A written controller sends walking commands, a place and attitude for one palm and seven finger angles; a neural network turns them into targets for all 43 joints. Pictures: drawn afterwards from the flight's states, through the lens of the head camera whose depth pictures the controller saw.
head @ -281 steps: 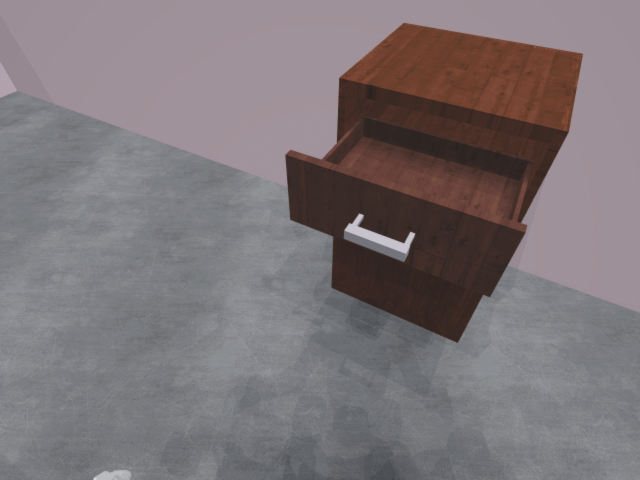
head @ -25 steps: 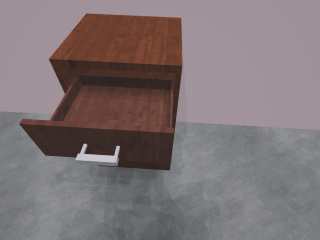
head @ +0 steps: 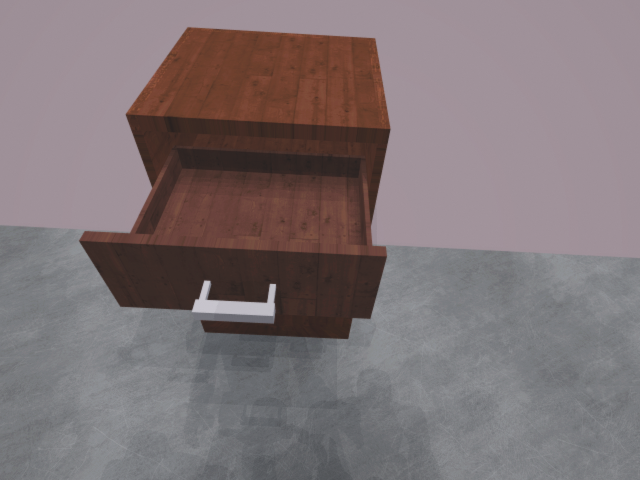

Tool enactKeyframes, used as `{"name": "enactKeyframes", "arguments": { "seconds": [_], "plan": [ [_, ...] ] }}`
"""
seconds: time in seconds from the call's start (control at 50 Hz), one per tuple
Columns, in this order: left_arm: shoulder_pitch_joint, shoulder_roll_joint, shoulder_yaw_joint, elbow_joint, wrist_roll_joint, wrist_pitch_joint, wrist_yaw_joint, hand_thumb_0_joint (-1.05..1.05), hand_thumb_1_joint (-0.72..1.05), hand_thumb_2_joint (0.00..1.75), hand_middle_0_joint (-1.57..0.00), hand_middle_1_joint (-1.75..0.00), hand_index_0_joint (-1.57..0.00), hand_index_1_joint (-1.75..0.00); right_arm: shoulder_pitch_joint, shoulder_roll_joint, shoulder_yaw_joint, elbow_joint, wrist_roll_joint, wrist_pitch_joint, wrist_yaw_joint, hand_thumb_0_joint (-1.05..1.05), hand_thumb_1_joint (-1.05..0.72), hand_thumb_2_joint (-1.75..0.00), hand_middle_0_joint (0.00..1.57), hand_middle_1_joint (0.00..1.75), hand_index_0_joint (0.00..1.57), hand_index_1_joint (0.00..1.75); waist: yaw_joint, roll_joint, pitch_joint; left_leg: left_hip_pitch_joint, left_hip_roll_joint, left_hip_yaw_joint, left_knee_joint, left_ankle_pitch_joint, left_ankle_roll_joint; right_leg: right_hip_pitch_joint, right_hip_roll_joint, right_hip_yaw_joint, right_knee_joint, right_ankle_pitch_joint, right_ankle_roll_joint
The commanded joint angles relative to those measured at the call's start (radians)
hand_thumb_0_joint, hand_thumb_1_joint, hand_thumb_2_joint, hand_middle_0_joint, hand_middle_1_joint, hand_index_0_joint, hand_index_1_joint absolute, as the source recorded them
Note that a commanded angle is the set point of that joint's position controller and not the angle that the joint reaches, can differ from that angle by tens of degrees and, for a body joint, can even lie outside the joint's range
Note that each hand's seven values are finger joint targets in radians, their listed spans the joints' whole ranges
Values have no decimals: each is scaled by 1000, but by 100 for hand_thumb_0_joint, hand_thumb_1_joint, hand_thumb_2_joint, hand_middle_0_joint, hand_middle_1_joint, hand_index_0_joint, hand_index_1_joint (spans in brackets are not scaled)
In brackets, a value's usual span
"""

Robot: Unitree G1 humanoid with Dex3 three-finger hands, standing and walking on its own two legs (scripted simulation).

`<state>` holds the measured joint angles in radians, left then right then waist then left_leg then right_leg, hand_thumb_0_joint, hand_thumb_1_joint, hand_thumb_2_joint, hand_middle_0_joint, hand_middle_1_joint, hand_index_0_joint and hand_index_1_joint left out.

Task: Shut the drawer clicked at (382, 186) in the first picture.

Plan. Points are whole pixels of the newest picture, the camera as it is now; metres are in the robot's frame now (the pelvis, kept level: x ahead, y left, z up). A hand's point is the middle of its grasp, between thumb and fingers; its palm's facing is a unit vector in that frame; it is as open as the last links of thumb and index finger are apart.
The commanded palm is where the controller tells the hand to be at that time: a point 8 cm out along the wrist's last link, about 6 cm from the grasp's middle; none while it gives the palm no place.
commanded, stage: look again from close up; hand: left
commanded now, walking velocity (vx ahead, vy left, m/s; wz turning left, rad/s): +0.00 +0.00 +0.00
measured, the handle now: (237, 300) +0.39 +0.16 -0.05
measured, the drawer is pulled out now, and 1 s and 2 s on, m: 0.29 0.29 0.29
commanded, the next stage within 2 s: shuffle to correct the standing spot in 0.02 s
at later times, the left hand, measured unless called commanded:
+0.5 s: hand out of the picture -0.03 +0.15 -0.17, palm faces +0.00 -0.99 -0.16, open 7.4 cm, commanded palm none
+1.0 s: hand out of the picture +0.09 +0.13 -0.17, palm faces +0.01 -0.97 -0.23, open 7.3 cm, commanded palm none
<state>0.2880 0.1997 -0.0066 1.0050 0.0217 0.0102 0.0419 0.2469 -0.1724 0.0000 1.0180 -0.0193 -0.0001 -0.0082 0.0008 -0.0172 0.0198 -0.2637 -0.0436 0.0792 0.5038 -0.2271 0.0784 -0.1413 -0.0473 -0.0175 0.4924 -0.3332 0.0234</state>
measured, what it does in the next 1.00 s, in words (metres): steps on the spot: right foot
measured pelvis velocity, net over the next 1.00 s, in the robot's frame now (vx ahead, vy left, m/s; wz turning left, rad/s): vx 0.08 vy -0.05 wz -0.01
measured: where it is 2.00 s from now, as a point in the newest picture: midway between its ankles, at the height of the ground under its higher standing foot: outside the picture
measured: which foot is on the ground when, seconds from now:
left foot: down 0.00-1.00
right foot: down 0.00-0.82, up 0.84-0.90, down 0.92-1.00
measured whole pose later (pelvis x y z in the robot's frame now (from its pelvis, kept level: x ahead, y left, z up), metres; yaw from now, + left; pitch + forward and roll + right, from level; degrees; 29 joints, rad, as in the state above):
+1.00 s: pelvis +0.08 -0.05 +0.00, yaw -1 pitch -1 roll +1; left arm 0.28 0.17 0.00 1.08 0.01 -0.01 0.05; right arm 0.25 -0.15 0.00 1.12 -0.01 0.00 -0.04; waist 0.00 -0.01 0.05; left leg -0.12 0.01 0.11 0.46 -0.32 0.01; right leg -0.15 -0.03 -0.05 0.51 -0.34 -0.01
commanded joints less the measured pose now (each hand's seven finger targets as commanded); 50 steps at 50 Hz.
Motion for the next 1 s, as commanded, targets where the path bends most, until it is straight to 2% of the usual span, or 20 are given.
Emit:
{"name": "enactKeyframes", "arguments": {
  "seconds": [0.0,0.1,0.22,0.34,0.42,0.52,0.58,0.62,0.66,0.68,0.7,0.72,0.74,0.76,0.78,0.82,0.86,0.88,0.9,0.98],
  "plan": [
    [101,77,9,-23,2,-9,0,0,90,90,-20,-30,-20,-30,20,-149,-27,-54,6,-15,-6,0,-90,-90,20,30,20,30,13,48,46,-12,167,-257,-262,-201,-12,-78,-17,18,-60,-10,-48],
    [122,73,4,-4,0,-16,1,0,90,90,-20,-30,-20,-30,31,-141,-23,-30,10,-19,-5,0,-90,-90,20,30,20,30,12,39,25,45,164,-236,-256,-125,-17,-88,-30,26,-82,28,-44],
    [164,48,-2,38,8,-15,-9,0,90,90,-20,-30,-20,-30,57,-153,-31,20,7,-5,-4,0,-90,-90,20,30,20,30,4,59,54,36,200,-283,-301,-373,18,-139,11,-17,-16,-95,-52],
    [200,25,-4,75,3,-31,-12,0,90,90,-20,-30,-20,-30,75,-129,-32,45,7,-17,-7,0,-90,-90,20,30,20,30,5,51,66,33,194,-243,-225,-249,29,-135,2,2,-40,-44,-70],
    [218,24,1,96,-1,-43,-10,0,90,90,-20,-30,-20,-30,85,-107,-30,54,10,-33,-12,0,-90,-90,20,30,20,30,0,7,35,73,164,-165,-104,-5,21,-106,-19,41,-49,79,-85],
    [228,34,12,106,-2,-44,-5,0,90,90,-20,-30,-20,-30,82,-82,-28,59,9,-43,-18,0,-90,-90,20,30,20,30,-4,-35,27,54,132,-80,24,151,7,-59,-38,72,-23,244,-98],
    [250,50,22,112,-2,-44,-3,0,90,90,-20,-30,-20,-30,49,-60,-26,53,8,-45,-20,0,-90,-90,20,30,20,30,10,-80,48,-35,98,-25,109,111,-9,6,-67,121,-41,346,-120],
    [265,68,32,118,0,-44,0,0,90,90,-20,-30,-20,-30,21,-39,-24,44,5,-44,-20,0,-90,-90,20,30,20,30,15,-153,83,-126,59,36,195,-18,-28,55,-123,186,-77,468,-155],
    [266,70,33,117,1,-43,2,0,90,90,-20,-30,-20,-30,-10,-19,-21,32,3,-39,-22,0,-90,-90,20,30,20,30,16,-139,128,-159,47,60,213,-183,-36,54,-165,221,-87,620,-196],
    [229,60,30,109,2,-44,5,0,90,90,-20,-30,-20,-30,5,-13,-16,40,3,-39,-26,0,-90,-90,20,30,20,30,-9,-88,132,-88,52,53,122,-160,-40,19,-156,189,-39,773,-188],
    [183,55,25,95,-3,-45,5,0,90,90,-20,-30,-20,-30,70,-18,-13,68,5,-40,-29,0,-90,-90,20,30,20,30,-43,-33,91,57,62,31,5,53,-32,-22,-108,112,57,901,-145],
    [159,49,21,81,-8,-50,4,0,90,90,-20,-30,-20,-30,149,-62,-19,100,2,-46,-34,0,-90,-90,20,30,20,30,-62,47,15,219,115,-28,16,440,-5,-70,-42,43,183,902,-87],
    [135,35,16,71,-18,-56,8,0,90,90,-20,-30,-20,-30,206,-104,-25,123,4,-48,-45,0,-90,-90,20,30,20,30,-72,180,-56,334,199,-107,33,802,49,-127,-11,-5,271,693,-44],
    [91,7,10,58,-26,-52,17,0,90,90,-20,-30,-20,-30,223,-110,-24,132,10,-44,-50,0,-90,-90,20,30,20,30,-68,252,-36,347,305,-190,-36,1079,106,-184,23,-21,340,110,-32],
    [52,-7,8,45,-27,-35,13,0,90,90,-20,-30,-20,-30,170,-94,-15,114,9,-42,-53,0,-90,-90,20,30,20,30,-44,239,41,298,351,-211,-116,1102,120,-255,13,16,350,-225,-23],
    [60,-17,13,41,-15,-15,10,0,90,90,-20,-30,-20,-30,89,-85,-10,87,3,-30,-48,0,-90,-90,20,30,20,30,4,141,104,196,308,-148,-106,903,99,-174,-30,10,170,-194,-27],
    [146,-9,17,68,-12,-19,5,0,90,90,-20,-30,-20,-30,28,-91,-14,57,14,-23,-46,0,-90,-90,20,30,20,30,38,40,50,187,227,-111,-50,665,20,-55,-12,-9,-89,180,-22],
    [139,18,16,73,-11,-26,6,0,90,90,-20,-30,-20,-30,40,-81,-15,49,22,-21,-44,0,-90,-90,20,30,20,30,16,-12,36,134,187,-97,-66,471,-26,-11,-43,56,-94,395,-39],
    [118,39,15,68,-13,-27,3,0,90,90,-20,-30,-20,-30,51,-70,-14,51,23,-20,-39,0,-90,-90,20,30,20,30,7,-3,26,99,166,-84,-118,273,-48,7,-87,75,-82,456,-55],
    [102,71,17,47,-12,-38,8,0,90,90,-20,-30,-20,-30,49,-63,-16,56,18,-10,-31,0,-90,-90,20,30,20,30,6,-70,0,117,144,-56,-107,244,-66,37,-118,86,-51,763,-63]
  ]
}}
